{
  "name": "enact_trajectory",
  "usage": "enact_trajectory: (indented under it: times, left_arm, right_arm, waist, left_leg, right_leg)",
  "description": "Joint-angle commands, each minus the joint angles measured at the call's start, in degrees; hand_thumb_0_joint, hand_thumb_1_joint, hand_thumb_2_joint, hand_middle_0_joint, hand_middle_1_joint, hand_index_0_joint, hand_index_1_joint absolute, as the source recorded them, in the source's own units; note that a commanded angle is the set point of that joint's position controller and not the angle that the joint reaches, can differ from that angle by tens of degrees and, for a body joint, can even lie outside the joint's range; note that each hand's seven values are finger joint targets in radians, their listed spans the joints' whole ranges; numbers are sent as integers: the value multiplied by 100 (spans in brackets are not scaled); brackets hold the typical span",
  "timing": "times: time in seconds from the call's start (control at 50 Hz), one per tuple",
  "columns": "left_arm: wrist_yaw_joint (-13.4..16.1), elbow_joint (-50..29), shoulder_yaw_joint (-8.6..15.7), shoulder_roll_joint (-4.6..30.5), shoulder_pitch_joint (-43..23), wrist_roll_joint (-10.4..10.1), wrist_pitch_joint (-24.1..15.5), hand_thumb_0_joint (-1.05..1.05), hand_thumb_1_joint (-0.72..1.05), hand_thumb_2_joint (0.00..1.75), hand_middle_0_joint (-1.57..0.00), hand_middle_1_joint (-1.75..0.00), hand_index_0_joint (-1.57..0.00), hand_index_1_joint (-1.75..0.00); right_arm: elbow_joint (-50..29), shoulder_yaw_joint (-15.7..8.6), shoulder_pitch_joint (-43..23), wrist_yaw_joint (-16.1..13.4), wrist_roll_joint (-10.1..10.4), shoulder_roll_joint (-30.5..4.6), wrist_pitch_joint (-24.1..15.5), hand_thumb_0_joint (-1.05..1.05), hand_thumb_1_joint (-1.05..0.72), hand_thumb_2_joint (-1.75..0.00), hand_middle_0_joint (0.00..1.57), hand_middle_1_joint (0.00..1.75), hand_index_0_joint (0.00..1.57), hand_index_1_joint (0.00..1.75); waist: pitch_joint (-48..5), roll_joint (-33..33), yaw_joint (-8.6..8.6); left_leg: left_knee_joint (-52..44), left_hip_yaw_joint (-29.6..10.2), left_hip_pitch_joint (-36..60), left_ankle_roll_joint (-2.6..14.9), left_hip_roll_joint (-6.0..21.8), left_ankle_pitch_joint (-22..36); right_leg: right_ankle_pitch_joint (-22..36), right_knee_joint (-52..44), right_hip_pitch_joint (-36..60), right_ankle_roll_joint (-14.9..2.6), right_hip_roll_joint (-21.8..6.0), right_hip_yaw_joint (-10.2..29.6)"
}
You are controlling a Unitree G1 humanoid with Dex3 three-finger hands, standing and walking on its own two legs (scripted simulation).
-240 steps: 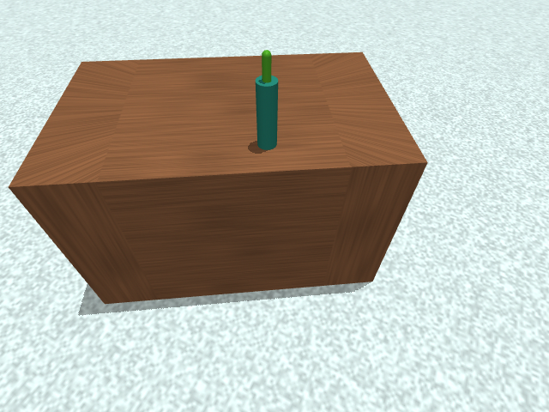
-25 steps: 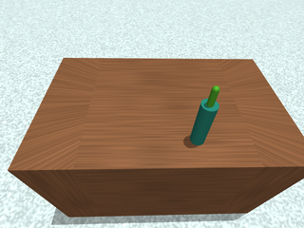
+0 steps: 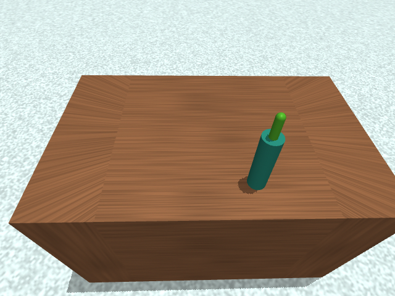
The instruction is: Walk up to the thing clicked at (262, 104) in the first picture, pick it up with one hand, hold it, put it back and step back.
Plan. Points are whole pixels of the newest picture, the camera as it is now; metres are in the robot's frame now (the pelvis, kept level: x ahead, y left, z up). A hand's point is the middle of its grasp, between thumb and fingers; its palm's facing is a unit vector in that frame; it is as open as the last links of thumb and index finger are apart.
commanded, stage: stand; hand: right
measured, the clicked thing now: (267, 153) +0.44 -0.17 +0.00
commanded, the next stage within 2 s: rise first in 1.24 s
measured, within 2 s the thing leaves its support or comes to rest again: neither
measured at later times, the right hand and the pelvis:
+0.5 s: hand out of the picture +0.08 -0.25 -0.15, palm faces -0.01 +0.94 -0.35, open 7.4 cm; pelvis +0.00 +0.00 +0.00, yaw +0 degrees
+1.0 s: hand out of the picture +0.07 -0.25 -0.15, palm faces -0.01 +0.94 -0.35, open 7.4 cm; pelvis +0.00 +0.00 +0.00, yaw +0 degrees
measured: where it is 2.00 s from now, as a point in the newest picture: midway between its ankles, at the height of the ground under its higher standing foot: outside the picture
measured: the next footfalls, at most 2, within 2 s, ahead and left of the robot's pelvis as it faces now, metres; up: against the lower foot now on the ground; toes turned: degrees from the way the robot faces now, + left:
none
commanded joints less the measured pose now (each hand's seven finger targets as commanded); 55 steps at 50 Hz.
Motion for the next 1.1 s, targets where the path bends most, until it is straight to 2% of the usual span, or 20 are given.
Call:
enact_trajectory:
  times: [0.0, 0.12, 0.14, 0.16, 0.28, 0.34, 0.38, 0.4, 0.44, 0.54, 0.58, 0.64, 0.66, 0.72, 0.8, 0.86, 0.9, 0.92, 0.96, 1.08]
  left_arm:
    - [82, -293, 261, 1232, -62, 2, -103, 0, 90, 90, -20, -30, -20, -30]
    - [79, -315, 255, 1242, -56, 12, -112, 0, 90, 90, -20, -30, -20, -30]
    - [80, -320, 255, 1224, -2, 1, -116, 0, 90, 90, -20, -30, -20, -30]
    - [84, -292, 250, 1212, 30, 9, -110, 0, 90, 90, -20, -30, -20, -30]
    - [99, -351, 254, 1253, -33, -6, -120, 0, 90, 90, -20, -30, -20, -30]
    - [103, -349, 254, 1249, -19, -6, -119, 0, 90, 90, -20, -30, -20, -30]
    - [103, -340, 251, 1246, -16, 11, -110, 0, 90, 90, -20, -30, -20, -30]
    - [102, -347, 244, 1234, 6, 4, -116, 0, 90, 90, -20, -30, -20, -30]
    - [103, -335, 236, 1222, 8, 11, -114, 0, 90, 90, -20, -30, -20, -30]
    - [98, -365, 252, 1233, 19, -10, -113, 0, 90, 90, -20, -30, -20, -30]
    - [90, -354, 246, 1223, 67, -2, -116, 0, 90, 90, -20, -30, -20, -30]
    - [84, -335, 246, 1202, 26, 16, -89, 0, 90, 90, -20, -30, -20, -30]
    - [82, -340, 260, 1226, 62, 21, -87, 0, 90, 90, -20, -30, -20, -30]
    - [77, -334, 263, 1227, 87, 33, -91, 0, 90, 90, -20, -30, -20, -30]
    - [87, -328, 263, 1230, 57, 21, -104, 0, 90, 90, -20, -30, -20, -30]
    - [84, -334, 251, 1204, 112, -6, -101, 0, 90, 90, -20, -30, -20, -30]
    - [82, -337, 249, 1216, 78, -1, -112, 0, 90, 90, -20, -30, -20, -30]
    - [80, -355, 257, 1242, 90, 15, -120, 0, 90, 90, -20, -30, -20, -30]
    - [87, -328, 265, 1241, 125, 15, -103, 0, 90, 90, -20, -30, -20, -30]
    - [95, -344, 254, 1225, 144, 10, -104, 0, 90, 90, -20, -30, -20, -30]
  right_arm:
    - [-336, -211, -269, -55, 21, -1269, -123, 0, -90, -90, 20, 30, 20, 30]
    - [-335, -218, -221, -52, 15, -1271, -129, 0, -90, -90, 20, 30, 20, 30]
    - [-347, -222, -292, -50, 8, -1296, -136, 0, -90, -90, 20, 30, 20, 30]
    - [-350, -226, -297, -49, 21, -1284, -132, 0, -90, -90, 20, 30, 20, 30]
    - [-346, -214, -219, -59, 7, -1248, -130, 0, -90, -90, 20, 30, 20, 30]
    - [-335, -205, -223, -57, 14, -1240, -128, 0, -90, -90, 20, 30, 20, 30]
    - [-349, -222, -252, -60, 14, -1264, -113, 0, -90, -90, 20, 30, 20, 30]
    - [-361, -221, -293, -54, 9, -1272, -115, 0, -90, -90, 20, 30, 20, 30]
    - [-346, -220, -268, -51, 18, -1285, -110, 0, -90, -90, 20, 30, 20, 30]
    - [-353, -223, -218, -56, 10, -1268, -126, 0, -90, -90, 20, 30, 20, 30]
    - [-352, -224, -213, -59, 7, -1266, -129, 0, -90, -90, 20, 30, 20, 30]
    - [-346, -232, -242, -55, 18, -1290, -123, 0, -90, -90, 20, 30, 20, 30]
    - [-350, -256, -231, -63, 13, -1328, -120, 0, -90, -90, 20, 30, 20, 30]
    - [-337, -263, -234, -56, 7, -1319, -128, 0, -90, -90, 20, 30, 20, 30]
    - [-353, -254, -177, -62, 10, -1257, -132, 0, -90, -90, 20, 30, 20, 30]
    - [-350, -265, -241, -62, 3, -1282, -144, 0, -90, -90, 20, 30, 20, 30]
    - [-330, -260, -158, -55, 19, -1284, -133, 0, -90, -90, 20, 30, 20, 30]
    - [-339, -264, -168, -59, 17, -1284, -133, 0, -90, -90, 20, 30, 20, 30]
    - [-342, -262, -205, -63, 20, -1296, -129, 0, -90, -90, 20, 30, 20, 30]
    - [-342, -246, -151, -64, 14, -1273, -141, 0, -90, -90, 20, 30, 20, 30]
  waist:
    - [-324, 62, -19]
    - [-338, 61, -42]
    - [-415, 82, 5]
    - [-400, 81, -10]
    - [-455, 9, -31]
    - [-441, 54, -26]
    - [-333, 46, -32]
    - [-370, 29, -9]
    - [-250, 45, -32]
    - [-437, 82, 2]
    - [-406, 76, -5]
    - [-157, 138, -30]
    - [-278, 188, -11]
    - [-306, 150, -3]
    - [-339, 86, -46]
    - [-332, 104, 0]
    - [-269, 48, -35]
    - [-398, 38, -23]
    - [-311, 108, -25]
    - [-324, 51, -28]
  left_leg:
    - [-252, -590, 774, 197, 588, 810]
    - [-256, -583, 728, 200, 579, 811]
    - [-189, -569, 854, 216, 587, 1006]
    - [-201, -584, 829, 210, 593, 889]
    - [-99, -503, 879, 220, 594, 1344]
    - [-124, -514, 827, 212, 597, 1335]
    - [-181, -540, 737, 208, 578, 909]
    - [-128, -517, 805, 230, 585, 1100]
    - [-237, -568, 722, 208, 579, 811]
    - [-136, -524, 820, 229, 594, 1211]
    - [-183, -534, 807, 227, 585, 1086]
    - [-402, -640, 631, 190, 587, 425]
    - [-377, -646, 706, 214, 595, 353]
    - [-403, -687, 721, 216, 603, 365]
    - [-329, -638, 767, 224, 591, 688]
    - [-266, -606, 819, 224, 586, 887]
    - [-276, -604, 711, 225, 566, 688]
    - [-228, -595, 828, 231, 577, 825]
    - [-292, -627, 794, 212, 578, 633]
    - [-209, -587, 874, 237, 594, 958]
  right_leg:
    - [795, -403, -812, -251, -566, 307]
    - [803, -440, -791, -249, -577, 308]
    - [1007, -416, -780, -237, -587, 312]
    - [891, -419, -794, -237, -576, 294]
    - [1299, -385, -709, -228, -599, 305]
    - [1249, -380, -687, -219, -586, 294]
    - [934, -448, -744, -234, -583, 305]
    - [1139, -441, -763, -228, -603, 309]
    - [852, -468, -826, -239, -581, 304]
    - [1115, -413, -672, -234, -595, 291]
    - [1040, -433, -700, -237, -589, 294]
    - [435, -452, -853, -261, -534, 279]
    - [459, -460, -802, -277, -546, 287]
    - [494, -459, -796, -269, -541, 286]
    - [678, -419, -787, -256, -555, 281]
    - [775, -440, -828, -255, -571, 296]
    - [688, -476, -783, -258, -586, 328]
    - [880, -457, -740, -252, -591, 317]
    - [705, -451, -815, -259, -563, 305]
    - [942, -418, -815, -254, -582, 304]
